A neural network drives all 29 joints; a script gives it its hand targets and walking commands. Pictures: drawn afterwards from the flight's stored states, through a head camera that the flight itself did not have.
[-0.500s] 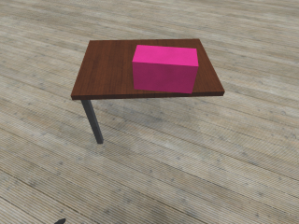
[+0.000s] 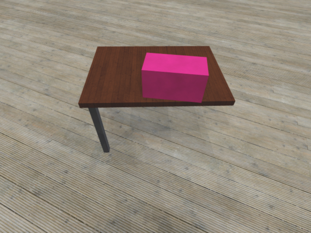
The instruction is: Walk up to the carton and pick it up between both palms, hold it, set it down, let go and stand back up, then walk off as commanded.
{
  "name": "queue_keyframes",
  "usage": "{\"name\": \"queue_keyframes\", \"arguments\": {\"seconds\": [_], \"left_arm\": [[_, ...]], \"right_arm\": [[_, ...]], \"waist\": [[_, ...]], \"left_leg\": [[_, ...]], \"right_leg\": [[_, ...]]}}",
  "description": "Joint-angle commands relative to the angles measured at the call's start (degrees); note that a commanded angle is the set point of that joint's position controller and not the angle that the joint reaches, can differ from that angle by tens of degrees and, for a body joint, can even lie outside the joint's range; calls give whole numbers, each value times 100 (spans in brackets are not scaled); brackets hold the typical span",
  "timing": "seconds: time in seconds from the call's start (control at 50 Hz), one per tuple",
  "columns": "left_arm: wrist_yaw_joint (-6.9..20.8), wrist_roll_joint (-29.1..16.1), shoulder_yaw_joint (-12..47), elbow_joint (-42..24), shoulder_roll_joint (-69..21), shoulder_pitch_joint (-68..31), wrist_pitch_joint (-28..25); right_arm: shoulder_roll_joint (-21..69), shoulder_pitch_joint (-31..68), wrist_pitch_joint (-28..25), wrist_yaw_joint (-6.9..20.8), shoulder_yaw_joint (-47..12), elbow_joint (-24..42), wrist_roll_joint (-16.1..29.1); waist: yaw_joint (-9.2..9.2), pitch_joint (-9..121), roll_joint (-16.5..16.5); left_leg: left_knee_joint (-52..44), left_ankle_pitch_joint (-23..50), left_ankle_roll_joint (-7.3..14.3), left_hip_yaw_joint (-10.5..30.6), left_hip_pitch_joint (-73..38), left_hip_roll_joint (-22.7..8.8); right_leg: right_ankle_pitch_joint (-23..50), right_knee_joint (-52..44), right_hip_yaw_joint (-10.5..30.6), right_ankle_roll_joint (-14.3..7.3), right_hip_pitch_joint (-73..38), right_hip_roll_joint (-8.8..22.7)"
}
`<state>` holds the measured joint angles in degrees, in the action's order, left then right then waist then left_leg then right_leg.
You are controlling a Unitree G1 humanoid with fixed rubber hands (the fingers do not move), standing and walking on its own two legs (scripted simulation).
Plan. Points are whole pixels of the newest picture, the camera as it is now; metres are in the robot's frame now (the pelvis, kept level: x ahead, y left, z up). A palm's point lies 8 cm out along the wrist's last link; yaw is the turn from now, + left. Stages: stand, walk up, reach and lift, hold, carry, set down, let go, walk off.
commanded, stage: stand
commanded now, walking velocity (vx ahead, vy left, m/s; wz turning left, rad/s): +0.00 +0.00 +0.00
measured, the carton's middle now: (173, 77) +0.89 -0.06 -0.14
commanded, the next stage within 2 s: walk up in 0.70 s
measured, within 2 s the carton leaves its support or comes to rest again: neither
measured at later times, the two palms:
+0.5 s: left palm out of the picture +0.08 +0.29 -0.12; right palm out of the picture +0.08 -0.29 -0.11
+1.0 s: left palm out of the picture +0.09 +0.29 -0.12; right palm out of the picture +0.08 -0.30 -0.11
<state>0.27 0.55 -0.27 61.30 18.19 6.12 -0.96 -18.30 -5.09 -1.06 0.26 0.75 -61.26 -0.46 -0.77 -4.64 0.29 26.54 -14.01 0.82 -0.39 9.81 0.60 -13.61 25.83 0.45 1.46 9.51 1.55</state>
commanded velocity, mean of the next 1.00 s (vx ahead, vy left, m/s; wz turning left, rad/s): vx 0.00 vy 0.00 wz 0.00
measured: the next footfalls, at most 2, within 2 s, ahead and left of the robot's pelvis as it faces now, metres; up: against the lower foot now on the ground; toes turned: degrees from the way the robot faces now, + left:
right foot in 1.16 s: +0.15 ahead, -0.18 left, +0.00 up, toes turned -2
left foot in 1.54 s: +0.31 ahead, +0.08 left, +0.00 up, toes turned +10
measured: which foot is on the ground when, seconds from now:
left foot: down 0.00-1.00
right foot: down 0.00-0.94, up 0.96-1.00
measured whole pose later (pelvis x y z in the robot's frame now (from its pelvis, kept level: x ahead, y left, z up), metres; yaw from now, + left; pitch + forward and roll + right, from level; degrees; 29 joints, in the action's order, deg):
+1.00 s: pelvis +0.02 +0.00 +0.00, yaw -1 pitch -2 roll +1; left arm 2.2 2.1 -2.4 61.6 19.7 7.4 -0.5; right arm -19.0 -8.9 -2.5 1.6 2.5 -60.8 -2.0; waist -0.4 -3.5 1.2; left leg 23.5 -14.6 2.2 -1.2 7.3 1.0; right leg -24.0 35.6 0.4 -1.5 12.6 1.8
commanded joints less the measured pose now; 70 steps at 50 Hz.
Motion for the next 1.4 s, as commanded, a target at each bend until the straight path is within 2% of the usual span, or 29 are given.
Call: {"name": "queue_keyframes", "arguments": {"seconds": [0.0, 0.02, 0.06, 0.1, 0.14, 0.26, 0.4, 0.44, 0.5, 0.66, 0.72, 0.78, 0.84, 0.86, 0.88, 0.9, 0.92, 0.94, 0.96, 1.02, 1.08, 1.12, 1.14, 1.16, 1.18, 1.2, 1.22, 1.26, 1.38], "left_arm": [[-72, -12, -171, -243, 1112, -187, -131], [-39, 27, -160, -253, 1088, -402, -124], [-81, -6, -235, -253, 1285, -382, -152], [-78, 20, -170, -202, 1182, -224, -137], [-105, 8, -228, -137, 1293, -307, -132], [-82, -8, -250, -69, 1333, -251, -119], [-89, 16, -233, -27, 1367, -329, -119], [-59, 11, -178, -121, 1218, -518, -126], [-78, 27, -218, 1, 1390, -370, -117], [-95, -19, -235, -25, 1407, -305, -134], [-81, 32, -198, -51, 1314, -401, -109], [-86, 6, -161, -44, 1195, -421, -97], [-109, 90, -211, -76, 1361, -480, -104], [-81, 59, -191, -82, 1210, -306, -82], [48, 131, -449, -296, 1511, -54, -137], [151, 155, -506, -378, 1583, -150, -116], [173, 169, -561, -449, 1550, -232, -106], [181, 216, -572, -603, 1533, -482, -63], [180, 242, -573, -828, 1459, -451, -75], [259, 88, -596, -839, 1487, -107, -175], [303, 123, -641, -904, 1427, 193, -202], [252, 135, -760, -600, 1519, 1090, -242], [204, 170, -894, -465, 1746, 1693, -297], [158, 265, -983, -713, 2278, 1969, -356], [179, 219, -1045, -751, 2529, 1547, -294], [172, 153, -973, -939, 2441, 1254, -283], [176, 101, -926, -991, 2251, 1082, -335], [157, -17, -779, -1137, 1833, 842, -390], [221, 85, -803, -1388, 1894, 856, -343]], "right_arm": [[-1174, 335, -178, -52, 219, 336, 3], [-1138, 204, -159, -55, 228, 313, -24], [-1159, 239, -163, -77, 232, 311, 23], [-1202, 170, -131, -62, 216, 248, -1], [-1261, 221, -167, -67, 214, 222, 26], [-1310, 205, -149, -70, 250, 214, 18], [-1218, 267, -140, -57, 264, 112, 1], [-1345, 123, -103, -95, 257, 106, 9], [-1247, 183, -85, -77, 237, 120, 9], [-1382, 250, -131, -80, 254, 80, -15], [-1328, 311, -70, -120, 241, 96, -17], [-1177, 180, -93, -66, 182, 78, 22], [-1141, 155, -111, -96, 155, 99, -22], [-1278, 110, -102, -100, 178, 77, -24], [-1782, -330, -207, -1, 500, 310, -51], [-1917, -728, -239, 33, 569, 228, -184], [-2022, -849, -264, 51, 656, 279, -205], [-2140, -817, -286, 41, 745, 371, -223], [-2119, -903, -346, 16, 781, 487, -183], [-1901, -564, -374, 18, 813, 775, -155], [-1787, -357, -351, 90, 778, 1086, -206], [-1560, -264, -271, 108, 694, 1185, -176], [-1165, -289, -211, 119, 584, 1228, -237], [-666, -536, -242, 96, 387, 1483, -176], [-1308, -406, -206, 42, 514, 1315, -162], [-1640, -358, -285, 43, 572, 1334, -88], [-1637, -645, -342, 85, 548, 1255, -30], [-1608, -1281, -351, 115, 639, 958, 31], [-1513, -764, -261, 267, 710, 1252, -97]], "waist": [[21, 622, -58], [130, 430, -235], [102, 705, 203], [153, 809, -381], [89, 816, -12], [63, 654, -80], [12, 715, 61], [167, 488, 65], [119, 633, -161], [-7, 721, 136], [40, 411, -286], [63, 580, 123], [97, 616, 23], [17, 450, -188], [112, 1032, -28], [239, 785, -6], [310, 354, -455], [417, -111, -679], [465, -217, -544], [138, 38, -650], [-9, 4, -1012], [-431, 259, -593], [-725, 292, 746], [-729, 584, 2007], [-586, -34, 1252], [-437, -344, 430], [-203, -351, 233], [108, -357, 634], [-55, -406, 960]], "left_leg": [[-744, 774, 144, 611, -122, -721], [-711, 813, 109, 497, -226, -687], [-816, 927, 126, 685, -385, -820], [-762, 1140, 98, 544, -445, -741], [-761, 1359, 103, 530, -380, -749], [-1019, 759, 151, 684, -193, -771], [-936, 1068, 60, 592, -391, -777], [-1009, 1070, 91, 554, -291, -742], [-949, 1012, 42, 542, -405, -742], [-863, 1364, 94, 609, -451, -782], [-955, 1161, 93, 524, -286, -774], [-1001, 1157, 64, 538, -372, -803], [-968, 1175, 60, 578, -392, -789], [-972, 1140, 107, 505, -164, -753], [-712, -1156, 580, 785, -769, -770], [-1004, -2383, 748, 1286, -1067, -1027], [-1633, -3140, 995, 2223, -1084, -1639], [-1969, -3133, 1373, 2883, -1049, -2180], [-1942, -2637, 1568, 2898, -1106, -2332], [-1646, -1287, 1310, 2103, -942, -1973], [-1086, -315, 1180, 1244, -108, -1493], [140, -493, 766, 409, 1204, -972], [1905, -943, 533, -168, 2184, -311], [3479, -2226, 220, -102, 3186, 441], [3981, -1986, 259, 659, 3127, 158], [4040, -1485, 320, 760, 3021, -165], [3811, -1213, 327, 840, 2804, -390], [3305, -755, 105, 700, 2318, -542], [1836, -358, -38, 77, 1826, -455]], "right_leg": [[638, -618, 403, -294, -241, 541], [616, -719, 456, -310, 15, 545], [576, -697, 410, -304, -101, 511], [1056, -740, 401, -264, -332, 588], [1434, -707, 408, -299, -433, 591], [582, -772, 360, -248, -398, 535], [701, -870, 372, -284, -309, 549], [941, -900, 379, -245, -309, 580], [595, -940, 385, -218, -217, 555], [1018, -890, 449, -305, -395, 614], [905, -935, 449, -255, -199, 607], [863, -871, 438, -306, -267, 593], [898, -874, 406, -318, -293, 583], [1015, -889, 432, -264, -444, 607], [-1332, -113, 147, -564, -103, 241], [-1981, 359, 61, -560, 779, 130], [-1770, 1330, -279, -436, 1575, -90], [-1653, 2236, 92, -380, 2433, 92], [-1508, 2400, 352, -361, 2744, 352], [-1227, 1953, 430, -286, 2226, 587], [-1055, 847, 25, -297, 1049, 279], [-178, 50, -347, -368, -838, -70], [-865, -622, 364, -456, -1811, 256], [-3006, -1711, 3234, -881, -1873, 1873], [-3961, -2143, 3975, -1486, -807, 2252], [-3431, -1976, 3675, -1734, -453, 2318], [-2368, -1620, 3002, -1698, -485, 2116], [-1130, -1499, 1485, -1404, -121, 1509], [-849, -1440, 575, -1460, 126, 1337]]}}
